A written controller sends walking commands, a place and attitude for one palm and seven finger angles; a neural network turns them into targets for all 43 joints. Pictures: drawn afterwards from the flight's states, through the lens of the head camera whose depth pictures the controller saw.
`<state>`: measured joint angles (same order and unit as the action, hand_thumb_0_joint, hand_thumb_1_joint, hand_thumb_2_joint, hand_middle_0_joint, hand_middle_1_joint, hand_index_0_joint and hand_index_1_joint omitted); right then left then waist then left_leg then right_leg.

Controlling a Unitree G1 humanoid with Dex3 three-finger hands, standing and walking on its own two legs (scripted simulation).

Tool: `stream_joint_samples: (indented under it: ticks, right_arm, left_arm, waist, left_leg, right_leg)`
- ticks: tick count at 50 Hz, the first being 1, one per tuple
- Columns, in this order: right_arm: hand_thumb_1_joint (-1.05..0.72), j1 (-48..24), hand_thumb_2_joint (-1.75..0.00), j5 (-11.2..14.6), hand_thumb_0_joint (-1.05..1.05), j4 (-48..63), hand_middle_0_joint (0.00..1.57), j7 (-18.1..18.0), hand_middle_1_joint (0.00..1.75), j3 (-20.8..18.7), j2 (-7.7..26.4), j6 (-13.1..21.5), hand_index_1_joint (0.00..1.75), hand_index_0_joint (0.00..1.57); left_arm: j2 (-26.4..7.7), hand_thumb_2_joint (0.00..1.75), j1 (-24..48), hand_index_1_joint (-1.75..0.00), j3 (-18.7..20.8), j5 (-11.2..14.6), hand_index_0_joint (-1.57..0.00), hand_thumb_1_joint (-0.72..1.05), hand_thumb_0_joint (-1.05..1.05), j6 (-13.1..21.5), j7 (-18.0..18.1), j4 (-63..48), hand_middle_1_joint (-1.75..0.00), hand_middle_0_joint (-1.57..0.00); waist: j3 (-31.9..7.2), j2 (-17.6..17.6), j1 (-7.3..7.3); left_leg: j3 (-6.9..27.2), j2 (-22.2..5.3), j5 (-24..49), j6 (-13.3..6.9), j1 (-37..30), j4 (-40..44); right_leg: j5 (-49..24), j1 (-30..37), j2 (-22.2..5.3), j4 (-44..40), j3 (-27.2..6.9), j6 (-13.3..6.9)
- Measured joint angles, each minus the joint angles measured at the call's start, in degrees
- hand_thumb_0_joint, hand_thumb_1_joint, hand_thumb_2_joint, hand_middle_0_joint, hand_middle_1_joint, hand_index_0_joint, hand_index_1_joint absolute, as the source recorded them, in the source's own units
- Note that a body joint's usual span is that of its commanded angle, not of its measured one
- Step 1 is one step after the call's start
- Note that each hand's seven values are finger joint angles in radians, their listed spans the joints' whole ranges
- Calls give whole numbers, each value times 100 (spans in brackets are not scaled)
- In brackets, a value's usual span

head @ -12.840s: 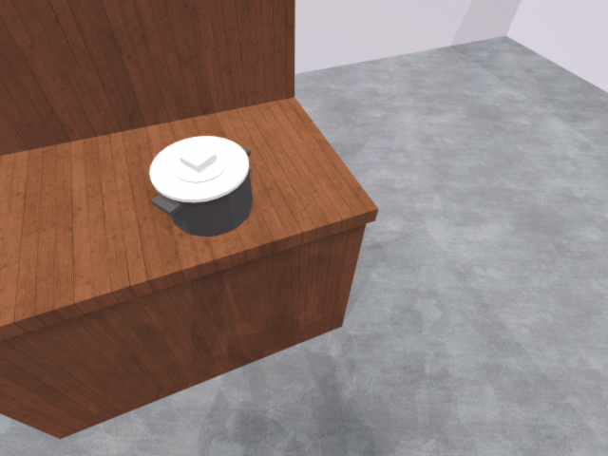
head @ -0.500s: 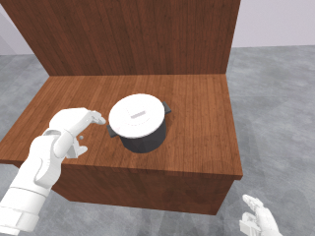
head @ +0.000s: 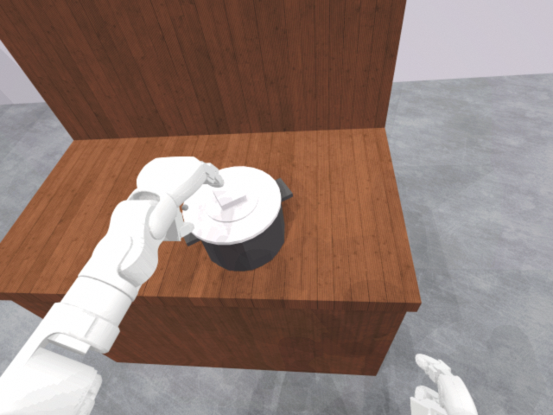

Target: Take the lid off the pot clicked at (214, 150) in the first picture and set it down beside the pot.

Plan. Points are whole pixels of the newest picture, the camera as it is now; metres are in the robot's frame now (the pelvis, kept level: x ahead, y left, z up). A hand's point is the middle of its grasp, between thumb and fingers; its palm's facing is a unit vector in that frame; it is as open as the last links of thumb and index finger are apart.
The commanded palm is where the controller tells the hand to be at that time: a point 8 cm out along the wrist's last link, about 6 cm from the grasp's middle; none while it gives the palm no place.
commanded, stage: move the open hand above the knob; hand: left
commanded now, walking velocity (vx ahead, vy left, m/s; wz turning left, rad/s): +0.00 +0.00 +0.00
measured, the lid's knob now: (229, 194) +0.48 +0.12 +0.02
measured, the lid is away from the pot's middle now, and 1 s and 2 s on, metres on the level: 0.00 0.00 0.00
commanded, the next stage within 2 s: lower the open fingers around the knob in 1.22 s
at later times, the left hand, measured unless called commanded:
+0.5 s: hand (213, 188) +0.44 +0.12 +0.09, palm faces -0.32 -0.02 -0.95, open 10.2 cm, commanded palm +0.45 +0.12 +0.15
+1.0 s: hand (214, 176) +0.46 +0.12 +0.10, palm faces -0.28 -0.01 -0.96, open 10.2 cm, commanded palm +0.44 +0.12 +0.15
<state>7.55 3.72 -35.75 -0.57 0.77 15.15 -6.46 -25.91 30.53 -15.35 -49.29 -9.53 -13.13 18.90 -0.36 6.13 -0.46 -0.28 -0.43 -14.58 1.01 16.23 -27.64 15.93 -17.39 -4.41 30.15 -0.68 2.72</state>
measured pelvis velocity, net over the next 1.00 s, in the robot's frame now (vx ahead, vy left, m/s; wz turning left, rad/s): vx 0.00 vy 0.00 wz -0.03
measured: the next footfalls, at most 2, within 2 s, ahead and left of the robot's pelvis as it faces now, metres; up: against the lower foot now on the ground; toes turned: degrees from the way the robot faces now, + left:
none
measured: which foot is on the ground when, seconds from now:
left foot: down 0.00-1.00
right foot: down 0.00-1.00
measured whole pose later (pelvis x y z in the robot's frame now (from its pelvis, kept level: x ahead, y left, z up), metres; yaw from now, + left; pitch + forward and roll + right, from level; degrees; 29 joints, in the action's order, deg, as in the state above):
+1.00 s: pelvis +0.00 +0.00 +0.00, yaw -1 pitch +7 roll +1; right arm 11.6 3.3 -38.9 -1.6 -0.6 14.7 -7.1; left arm -20.0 50.4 -17.0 -51.9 -12.3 -11.6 45.5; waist -3.0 4.5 -3.1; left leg -1.8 -0.9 -14.7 0.7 20.6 -28.3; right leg 15.4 -22.4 -3.9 30.6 -2.3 2.8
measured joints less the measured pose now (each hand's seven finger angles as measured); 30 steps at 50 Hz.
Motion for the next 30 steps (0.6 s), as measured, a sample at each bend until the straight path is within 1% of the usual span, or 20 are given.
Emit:
stream_joint_samples:
  ticks: [3,6,10,14,17,20,22,25,27,30]
  right_arm:
    - [-90,44,-89,39,1,-42,20,46,30,0,17,-61,30,20]
    - [-90,65,-89,34,1,-39,20,61,30,-25,37,-115,30,20]
    - [-90,67,-89,10,1,-68,20,-28,30,-50,72,-114,30,20]
    - [-90,95,-89,14,1,-112,20,-105,30,-60,91,-81,30,20]
    - [-90,154,-89,27,1,-128,20,-97,30,-73,103,-93,30,20]
    - [-91,215,-89,32,1,-151,20,-68,30,-107,116,-124,30,20]
    - [-91,221,-89,29,1,-186,20,-79,30,-111,120,-144,30,20]
    - [-90,238,-89,1,1,-212,20,-137,30,-132,112,-116,30,20]
    - [-90,270,-89,-12,1,-243,20,-181,30,-152,102,-71,30,20]
    - [-91,309,-89,-22,1,-305,20,-191,30,-150,80,-55,30,20]
  left_arm:
    - [134,134,308,-9,-35,-1,-83,-26,0,-217,34,489,-8,-83]
    - [207,134,441,-9,-143,-48,-83,-26,0,-351,-64,672,-8,-83]
    - [250,134,625,-9,-250,-51,-83,-26,0,-231,-178,785,-8,-83]
    - [277,134,932,-9,-125,-49,-83,-26,0,-88,-117,1143,-8,-83]
    - [295,134,1125,-9,-36,-71,-83,-26,0,-128,-38,1475,-8,-83]
    - [342,134,1282,-9,-123,-95,-83,-26,0,-249,-47,1727,-8,-83]
    - [381,134,1375,-9,-164,-94,-83,-26,0,-263,-94,1870,-8,-83]
    - [385,134,1489,-9,-204,-88,-83,-26,0,-190,-172,1910,-8,-83]
    - [407,134,1634,-9,-246,-107,-83,-26,0,-111,-151,2009,-8,-83]
    - [475,134,1839,-9,-128,-131,-83,-26,0,-14,-56,2236,-8,-83]
  waist:
    - [-69,-15,-7]
    - [-75,-25,-43]
    - [-48,-36,-104]
    - [-62,-70,-157]
    - [-107,-91,-180]
    - [-135,-102,-186]
    - [-124,-118,-202]
    - [-86,-126,-244]
    - [-87,-126,-255]
    - [-127,-135,-274]
  left_leg:
    - [1,-6,-8,14,60,-23]
    - [0,-20,-21,21,106,-55]
    - [10,-34,-40,28,129,-92]
    - [-3,-54,-41,41,148,-88]
    - [-22,-75,-37,53,175,-74]
    - [-24,-89,-39,55,224,-83]
    - [-24,-94,-40,49,253,-94]
    - [-19,-94,-35,37,287,-103]
    - [-20,-88,-33,35,312,-106]
    - [-51,-80,-28,30,342,-94]
  right_leg:
    - [23,-74,6,53,-1,-9]
    - [41,-129,20,98,-4,-23]
    - [63,-151,34,137,4,-35]
    - [68,-190,55,155,-9,-51]
    - [61,-234,77,152,-28,-61]
    - [52,-277,91,146,-29,-66]
    - [44,-300,97,142,-28,-65]
    - [25,-318,97,122,-24,-61]
    - [14,-336,91,111,-26,-54]
    - [0,-380,84,100,-56,-41]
